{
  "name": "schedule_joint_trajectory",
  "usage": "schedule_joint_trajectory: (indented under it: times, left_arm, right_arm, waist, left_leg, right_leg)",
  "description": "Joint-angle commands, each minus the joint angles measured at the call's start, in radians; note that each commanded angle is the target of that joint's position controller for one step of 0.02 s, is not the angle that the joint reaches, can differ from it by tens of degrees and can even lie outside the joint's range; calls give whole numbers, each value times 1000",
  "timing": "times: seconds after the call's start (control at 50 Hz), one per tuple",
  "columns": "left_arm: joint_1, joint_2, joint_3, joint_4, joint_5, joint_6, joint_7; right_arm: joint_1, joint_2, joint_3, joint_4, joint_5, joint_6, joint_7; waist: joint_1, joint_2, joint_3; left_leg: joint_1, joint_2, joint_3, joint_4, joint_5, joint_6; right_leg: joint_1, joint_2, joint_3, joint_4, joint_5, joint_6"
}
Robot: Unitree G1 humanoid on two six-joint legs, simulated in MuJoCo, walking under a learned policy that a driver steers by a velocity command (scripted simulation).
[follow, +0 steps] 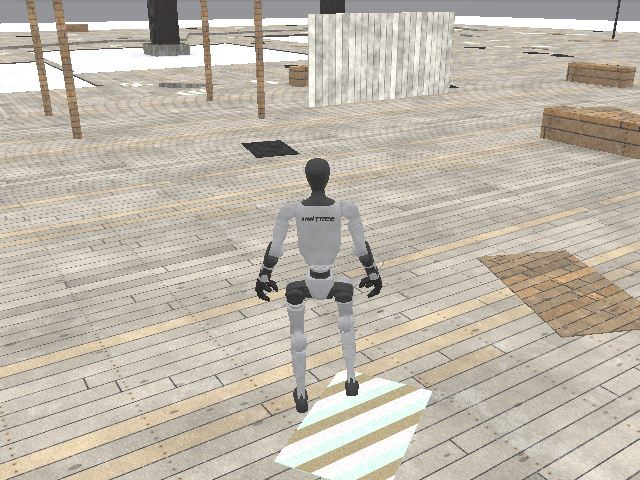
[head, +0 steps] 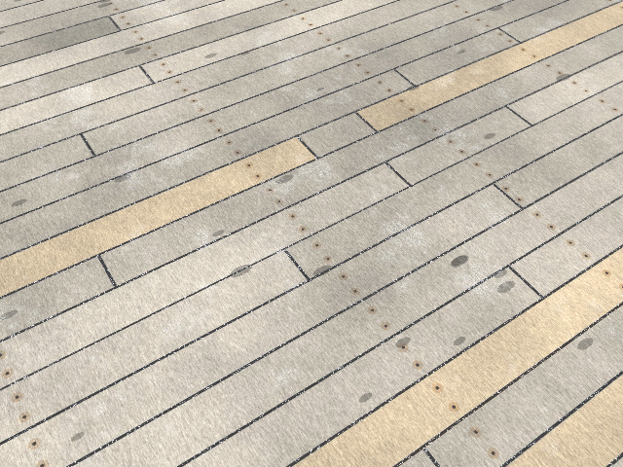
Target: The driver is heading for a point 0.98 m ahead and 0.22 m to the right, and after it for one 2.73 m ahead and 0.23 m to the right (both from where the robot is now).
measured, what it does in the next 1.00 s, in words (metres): walks ahead, turning right: right foot, then left foot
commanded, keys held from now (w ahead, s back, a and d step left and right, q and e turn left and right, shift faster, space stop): w+e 0.66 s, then w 0.20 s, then w+q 0.14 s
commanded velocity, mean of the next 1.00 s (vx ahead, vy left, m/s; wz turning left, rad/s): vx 0.50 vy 0.00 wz -0.44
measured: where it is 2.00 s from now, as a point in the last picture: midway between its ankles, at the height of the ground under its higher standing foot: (421, 272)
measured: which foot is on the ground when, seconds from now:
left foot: down 0.00-0.34, up 0.36-0.80, down 0.82-1.00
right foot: up 0.00-0.30, down 0.32-0.84, up 0.86-1.00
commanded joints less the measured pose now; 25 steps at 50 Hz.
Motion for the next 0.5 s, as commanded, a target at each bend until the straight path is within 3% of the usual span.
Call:
schedule_joint_trajectory:
  times: [0.02,0.12,0.22,0.26,0.28,0.3,0.32,0.34,0.36,0.38,0.4,0.42,0.44,0.46,0.5]
  left_arm:
    - [16,29,10,-64,6,9,1]
    - [-131,-1,-8,-117,11,0,-31]
    - [-251,8,-10,-192,11,2,-59]
    - [-228,34,4,-207,12,6,-64]
    - [-169,58,18,-200,12,11,-63]
    - [-44,96,43,-172,8,14,-57]
    - [128,157,78,-126,6,22,-41]
    - [179,282,108,-114,0,27,-21]
    - [161,272,92,-158,7,6,-29]
    - [139,186,65,-153,14,-12,-38]
    - [99,158,56,-149,14,-23,-38]
    - [35,122,45,-153,10,-25,-37]
    - [-13,108,39,-167,21,-27,-32]
    - [-42,93,34,-183,29,-29,-28]
    - [-38,97,35,-179,24,-34,-18]
  right_arm:
    - [-51,-114,-34,-42,-4,-33,-10]
    - [-15,-165,-49,-7,4,-18,-28]
    - [51,-204,-65,34,30,15,-29]
    - [38,-231,-72,34,37,29,-34]
    - [30,-245,-76,31,42,37,-37]
    - [14,-249,-76,26,46,46,-39]
    - [14,-230,-65,18,43,45,-44]
    - [81,-113,-29,-34,2,30,-39]
    - [68,-90,-8,-55,8,-9,-29]
    - [-57,-176,-30,-83,50,-32,-17]
    - [-89,-171,-26,-97,58,-47,-15]
    - [-99,-160,-27,-79,28,-50,-26]
    - [-67,-165,-33,-78,14,-45,-29]
    - [-50,-173,-37,-71,9,-33,-27]
    - [-42,-148,-33,-64,-2,-15,-26]
  waist:
    - [23,113,0]
    - [-27,86,44]
    - [-56,83,73]
    - [-21,112,27]
    - [18,132,-22]
    - [93,128,-92]
    - [180,95,-181]
    - [123,-152,-252]
    - [105,-144,-413]
    - [145,-41,-315]
    - [115,-18,-196]
    - [73,72,-118]
    - [27,17,-105]
    - [7,1,-94]
    - [-4,13,-85]
  left_leg:
    - [57,282,-160,-231,217,157]
    - [102,271,-14,-250,235,135]
    - [257,316,44,-183,336,109]
    - [295,315,76,-71,639,87]
    - [300,308,90,36,805,74]
    - [265,282,114,211,885,53]
    - [110,243,128,456,761,11]
    - [-330,108,117,834,35,-60]
    - [-523,-33,-142,1020,-436,-70]
    - [-629,26,-222,1042,-362,-47]
    - [-638,67,-211,970,-270,-25]
    - [-582,108,-205,878,-201,-22]
    - [-509,129,-216,814,-149,-33]
    - [-450,140,-221,788,-126,-45]
    - [-413,133,-197,716,-91,-73]
  right_leg:
    - [-110,-48,63,-54,115,15]
    - [-97,-29,-12,-329,306,0]
    - [-125,-7,-79,-461,218,-55]
    - [-39,49,-134,-475,126,-93]
    - [53,90,-165,-470,76,-116]
    - [216,140,-187,-505,77,-146]
    - [496,158,-142,-559,130,-187]
    - [850,-88,318,-596,43,-331]
    - [975,-239,793,-779,-118,-454]
    - [921,-226,691,-839,-115,-388]
    - [785,-191,556,-842,-53,-350]
    - [648,-135,431,-839,77,-302]
    - [538,-119,387,-853,163,-306]
    - [470,-95,359,-877,216,-306]
    - [402,-61,277,-889,339,-302]
Keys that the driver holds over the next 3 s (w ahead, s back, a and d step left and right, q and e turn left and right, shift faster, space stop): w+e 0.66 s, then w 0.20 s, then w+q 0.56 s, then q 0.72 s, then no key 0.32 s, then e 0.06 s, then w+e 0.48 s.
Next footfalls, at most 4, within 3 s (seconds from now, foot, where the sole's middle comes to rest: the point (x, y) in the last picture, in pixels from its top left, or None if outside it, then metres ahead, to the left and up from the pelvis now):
0.32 right None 0.32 -0.16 -0.78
0.82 left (341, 390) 0.66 -0.07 -0.78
1.30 right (466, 339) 0.78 -0.38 -0.78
1.74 left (373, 255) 1.04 -0.18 -0.78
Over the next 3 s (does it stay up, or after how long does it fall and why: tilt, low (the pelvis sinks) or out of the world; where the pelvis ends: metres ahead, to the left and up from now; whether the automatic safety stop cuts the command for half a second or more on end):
stays up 1.06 -0.34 -0.02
